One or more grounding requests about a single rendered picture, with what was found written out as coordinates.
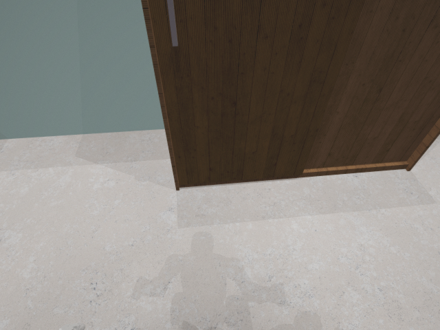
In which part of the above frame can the wardrobe door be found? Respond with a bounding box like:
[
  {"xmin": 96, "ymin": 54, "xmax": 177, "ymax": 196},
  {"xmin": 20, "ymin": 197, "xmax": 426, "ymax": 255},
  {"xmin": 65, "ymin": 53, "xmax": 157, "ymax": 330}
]
[
  {"xmin": 148, "ymin": 0, "xmax": 365, "ymax": 185},
  {"xmin": 305, "ymin": 0, "xmax": 440, "ymax": 169}
]

